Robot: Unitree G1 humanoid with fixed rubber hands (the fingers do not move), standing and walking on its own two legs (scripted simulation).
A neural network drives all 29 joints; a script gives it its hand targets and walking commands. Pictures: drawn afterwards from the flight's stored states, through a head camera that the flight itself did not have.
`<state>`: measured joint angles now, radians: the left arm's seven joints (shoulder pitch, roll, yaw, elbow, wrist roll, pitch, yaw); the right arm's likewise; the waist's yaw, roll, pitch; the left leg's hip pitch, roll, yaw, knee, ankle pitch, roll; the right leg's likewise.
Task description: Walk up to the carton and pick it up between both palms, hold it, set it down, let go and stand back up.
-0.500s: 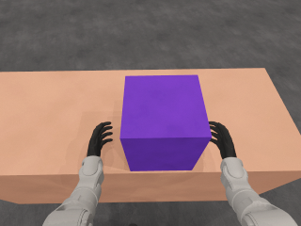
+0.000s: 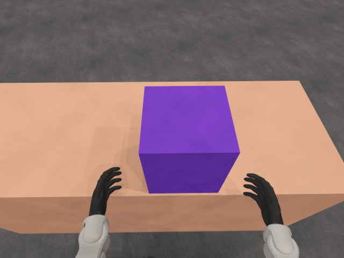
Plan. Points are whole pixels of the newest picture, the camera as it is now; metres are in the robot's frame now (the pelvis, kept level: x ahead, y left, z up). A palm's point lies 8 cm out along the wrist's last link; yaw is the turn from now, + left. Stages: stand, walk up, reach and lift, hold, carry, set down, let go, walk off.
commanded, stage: set down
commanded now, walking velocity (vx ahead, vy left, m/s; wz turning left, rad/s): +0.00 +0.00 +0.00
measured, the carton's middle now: (184, 143) +0.41 +0.01 -0.04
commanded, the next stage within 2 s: let go in 1.82 s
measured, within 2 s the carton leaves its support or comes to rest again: neither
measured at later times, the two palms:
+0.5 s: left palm (97, 212) +0.22 +0.21 -0.04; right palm (281, 225) +0.20 -0.21 -0.03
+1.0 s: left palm (94, 222) +0.20 +0.21 -0.06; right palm (282, 236) +0.18 -0.21 -0.05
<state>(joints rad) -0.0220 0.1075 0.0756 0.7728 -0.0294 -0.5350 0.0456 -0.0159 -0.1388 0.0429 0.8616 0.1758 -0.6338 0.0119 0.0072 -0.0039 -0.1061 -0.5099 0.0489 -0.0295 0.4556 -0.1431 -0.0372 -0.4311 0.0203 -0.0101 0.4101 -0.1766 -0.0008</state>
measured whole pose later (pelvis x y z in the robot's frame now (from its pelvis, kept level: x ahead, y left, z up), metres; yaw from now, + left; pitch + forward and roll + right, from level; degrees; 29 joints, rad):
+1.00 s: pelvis +0.02 -0.01 +0.00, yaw +0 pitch +0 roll -1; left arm 0.16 0.18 0.01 0.61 -0.08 -0.19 0.05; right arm 0.22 -0.14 0.04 0.71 0.18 -0.39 0.00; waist 0.01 -0.04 -0.04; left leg -0.25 0.05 -0.03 0.46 -0.20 -0.04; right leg -0.17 0.02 -0.01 0.41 -0.24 -0.01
